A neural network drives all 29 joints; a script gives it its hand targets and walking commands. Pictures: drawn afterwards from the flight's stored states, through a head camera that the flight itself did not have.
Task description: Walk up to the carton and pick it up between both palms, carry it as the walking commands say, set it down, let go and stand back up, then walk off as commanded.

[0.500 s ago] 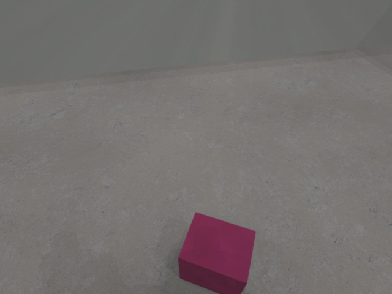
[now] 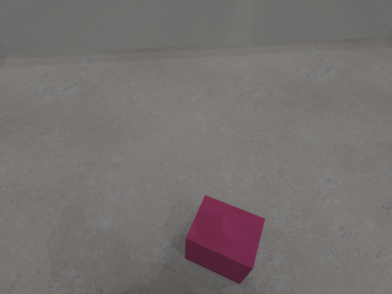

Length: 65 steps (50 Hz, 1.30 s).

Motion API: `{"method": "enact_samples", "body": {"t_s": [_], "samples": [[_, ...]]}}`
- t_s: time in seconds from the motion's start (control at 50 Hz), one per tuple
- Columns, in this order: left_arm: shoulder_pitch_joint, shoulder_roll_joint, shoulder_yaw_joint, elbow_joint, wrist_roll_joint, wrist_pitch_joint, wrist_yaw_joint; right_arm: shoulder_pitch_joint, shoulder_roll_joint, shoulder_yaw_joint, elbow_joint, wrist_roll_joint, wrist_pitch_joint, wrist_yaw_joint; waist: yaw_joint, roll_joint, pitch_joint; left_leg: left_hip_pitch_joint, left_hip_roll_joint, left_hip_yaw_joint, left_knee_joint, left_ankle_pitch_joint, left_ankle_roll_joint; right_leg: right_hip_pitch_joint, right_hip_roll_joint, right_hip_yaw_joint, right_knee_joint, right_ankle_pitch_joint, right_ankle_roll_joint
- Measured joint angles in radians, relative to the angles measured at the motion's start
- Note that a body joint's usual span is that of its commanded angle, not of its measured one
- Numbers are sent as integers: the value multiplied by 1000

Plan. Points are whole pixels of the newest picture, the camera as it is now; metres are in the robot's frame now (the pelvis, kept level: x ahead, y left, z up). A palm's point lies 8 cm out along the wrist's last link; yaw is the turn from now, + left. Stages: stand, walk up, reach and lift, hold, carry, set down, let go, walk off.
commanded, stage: walk off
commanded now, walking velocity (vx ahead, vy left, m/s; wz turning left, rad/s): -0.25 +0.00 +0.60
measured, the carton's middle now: (222, 239) +0.46 -0.14 -0.62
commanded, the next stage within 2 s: none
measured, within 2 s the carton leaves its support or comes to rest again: neither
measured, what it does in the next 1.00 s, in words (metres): walks backwards, turning left: right foot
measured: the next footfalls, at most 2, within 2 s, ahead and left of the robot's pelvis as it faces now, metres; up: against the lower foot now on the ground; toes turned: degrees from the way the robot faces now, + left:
right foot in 0.60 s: -0.15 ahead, -0.12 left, +0.00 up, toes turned +16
left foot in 1.04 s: -0.38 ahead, +0.04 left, +0.00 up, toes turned +40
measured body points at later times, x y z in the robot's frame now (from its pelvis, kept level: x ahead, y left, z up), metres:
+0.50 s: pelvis -0.13 +0.00 +0.02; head -0.08 +0.05 +0.46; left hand -0.08 +0.27 -0.14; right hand +0.00 -0.25 -0.10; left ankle +0.00 +0.11 -0.72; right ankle -0.15 -0.17 -0.66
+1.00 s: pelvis -0.28 -0.05 +0.01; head -0.25 -0.03 +0.46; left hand -0.30 +0.23 -0.12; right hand -0.06 -0.24 -0.12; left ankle -0.42 +0.02 -0.69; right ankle -0.19 -0.13 -0.72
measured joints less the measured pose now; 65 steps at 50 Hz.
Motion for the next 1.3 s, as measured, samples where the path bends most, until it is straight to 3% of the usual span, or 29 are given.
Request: {"method": "enact_samples", "body": {"t_s": [0.04,0.1,0.16,0.24,0.32,0.46,0.52,0.58,0.6,0.64,0.66,0.72,0.78,0.82,0.92,1.0,1.04,1.06,1.08,1.12,1.22,1.3], "samples": [[-30,20,6,-15,8,9,5,-10,-5,-8,-20,-3,10,4,-2,-13,1,-7,16,31,51,-58,-1,-18,-22,-19,39,-16,11],[-79,44,12,-34,9,27,4,-13,-8,-15,-47,-3,3,9,-4,-35,2,34,18,48,-77,75,10,-67,-63,-32,140,-70,39],[-120,50,15,-66,2,57,-10,-25,-11,-15,-76,-10,-3,14,-1,-28,15,6,4,42,-83,87,59,-179,-20,55,395,-223,49],[-167,51,12,-108,10,54,-40,-33,-23,-22,-110,-4,14,8,-9,-7,13,12,-12,5,-244,214,67,-276,14,116,634,-108,56],[-187,62,12,-147,9,53,-49,-47,-42,-30,-140,7,8,16,-11,0,6,3,-18,-40,-348,310,71,-270,30,143,675,-36,66],[-170,70,19,-179,-9,78,-43,-76,-76,-51,-175,10,17,28,-20,-3,-1,-31,-44,-117,-458,447,49,-126,56,175,404,-58,80],[-130,69,20,-175,-22,75,-42,-91,-93,-65,-183,4,34,33,-20,18,-5,-22,-55,-154,-554,534,25,-20,80,154,185,-133,61],[-53,75,25,-154,-20,52,-32,-104,-116,-77,-194,8,48,34,-6,39,-16,-15,-84,-179,-650,583,-35,139,91,98,-149,-107,21],[-27,80,30,-144,-17,47,-24,-113,-123,-80,-198,13,48,34,7,37,-12,-56,-105,-170,-582,450,-60,161,80,97,-221,-43,3],[15,82,31,-127,-8,61,-19,-123,-127,-87,-198,5,55,34,25,43,3,-184,-136,-131,-252,127,-84,131,52,84,-181,11,-11],[32,86,31,-123,-2,67,-22,-120,-125,-88,-196,-1,62,39,33,37,-2,-242,-145,-110,-71,62,-86,125,35,79,-177,18,-12],[40,86,27,-131,13,71,-26,-104,-133,-90,-194,-7,68,61,32,32,-14,-316,-132,-72,376,74,-78,120,-4,58,-186,38,-5],[-16,72,15,-179,9,54,-28,-69,-145,-93,-179,-7,77,74,22,32,-33,-245,-88,-63,561,124,-92,94,-36,24,-160,41,-5],[-59,58,3,-217,9,36,-28,-55,-149,-92,-170,-4,86,78,16,29,-41,-152,-61,-71,522,113,-111,71,-56,0,-139,41,-4],[-125,39,-17,-273,12,7,-30,-74,-141,-81,-178,14,94,78,11,7,-21,62,-10,-52,229,-26,-141,23,-98,-52,-82,46,5],[-135,57,-8,-265,13,4,-46,-111,-126,-68,-213,32,88,84,17,-26,13,171,17,16,-18,-91,-113,-15,-135,-98,-29,53,21],[-127,77,4,-250,4,6,-56,-125,-123,-63,-233,37,79,88,14,-38,24,225,23,46,-191,12,-88,-41,-154,-125,9,53,35],[-121,94,11,-240,-4,9,-64,-130,-118,-62,-236,35,72,87,15,-57,29,238,11,53,-244,29,-52,-64,-170,-124,49,27,47],[-113,112,20,-228,-9,18,-70,-131,-107,-56,-238,31,65,85,25,-80,35,228,-3,57,-238,28,-19,-96,-173,-92,108,-55,59],[-103,127,30,-213,-6,51,-74,-112,-105,-46,-247,17,45,77,24,-70,32,193,5,30,-226,35,20,-167,-117,-7,270,-174,76],[-111,138,35,-215,4,54,-87,-85,-116,-38,-247,14,33,49,24,-29,36,160,12,-45,-324,145,36,-268,-40,107,571,-86,77],[-122,144,35,-229,9,66,-87,-86,-123,-37,-255,23,19,49,24,-16,31,126,1,-90,-360,202,44,-257,-16,140,635,-30,81]]}}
